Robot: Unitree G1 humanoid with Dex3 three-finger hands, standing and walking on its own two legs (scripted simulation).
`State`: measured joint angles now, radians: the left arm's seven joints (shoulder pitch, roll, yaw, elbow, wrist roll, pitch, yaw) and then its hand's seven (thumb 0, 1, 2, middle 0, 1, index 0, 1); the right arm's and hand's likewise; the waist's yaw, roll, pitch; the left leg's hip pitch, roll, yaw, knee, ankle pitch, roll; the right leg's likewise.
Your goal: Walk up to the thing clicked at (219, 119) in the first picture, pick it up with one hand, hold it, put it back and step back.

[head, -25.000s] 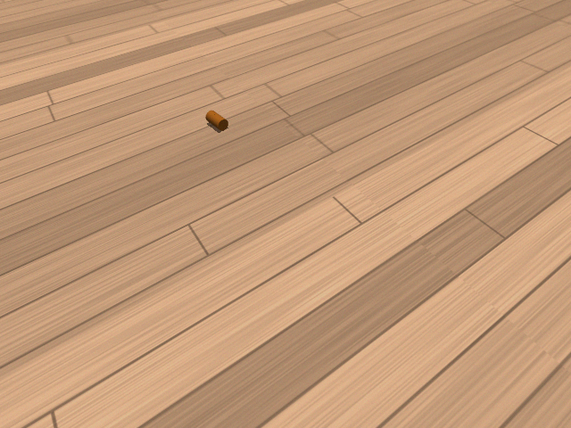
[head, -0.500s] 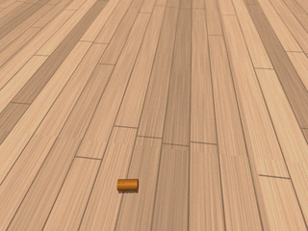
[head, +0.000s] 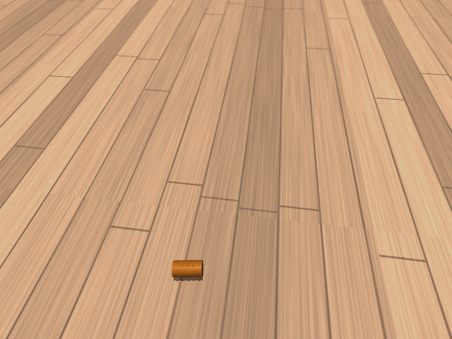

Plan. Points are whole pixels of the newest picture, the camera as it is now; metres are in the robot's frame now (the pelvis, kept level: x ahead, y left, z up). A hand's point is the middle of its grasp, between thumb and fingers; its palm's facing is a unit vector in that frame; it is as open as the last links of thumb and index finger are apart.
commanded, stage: stand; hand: left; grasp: from above
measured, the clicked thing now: (187, 268) +0.50 +0.20 -0.75
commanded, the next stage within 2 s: rise first in 0.42 s
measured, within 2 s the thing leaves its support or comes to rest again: neither
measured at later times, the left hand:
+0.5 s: hand out of the picture +0.07 +0.26 -0.16, palm faces -0.03 -0.94 -0.35, open 7.4 cm
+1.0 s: hand out of the picture +0.13 +0.26 -0.19, palm faces -0.07 -0.92 -0.39, open 12.8 cm
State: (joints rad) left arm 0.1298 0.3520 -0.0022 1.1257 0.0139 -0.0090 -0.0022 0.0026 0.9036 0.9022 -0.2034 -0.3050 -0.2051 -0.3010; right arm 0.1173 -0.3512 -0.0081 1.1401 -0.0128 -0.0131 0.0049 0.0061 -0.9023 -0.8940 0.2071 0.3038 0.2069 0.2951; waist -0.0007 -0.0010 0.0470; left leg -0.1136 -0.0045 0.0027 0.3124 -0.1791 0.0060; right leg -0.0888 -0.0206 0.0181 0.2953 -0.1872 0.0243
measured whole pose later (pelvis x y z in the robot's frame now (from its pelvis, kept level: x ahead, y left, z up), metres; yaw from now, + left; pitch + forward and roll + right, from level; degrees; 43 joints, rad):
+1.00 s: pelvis -0.01 +0.00 -0.05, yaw +0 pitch +12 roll -1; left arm 0.08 0.32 0.14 0.79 0.16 0.18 -0.02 0.00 -0.26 0.94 -0.13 -0.98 -0.13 -0.97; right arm 0.25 -0.25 -0.03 0.65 0.03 -0.06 -0.01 0.01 -0.91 -0.89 0.21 0.30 0.21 0.29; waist -0.02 0.02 -0.07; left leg -0.65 0.01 -0.01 0.85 -0.40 0.01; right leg -0.61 0.00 0.01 0.81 -0.41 0.02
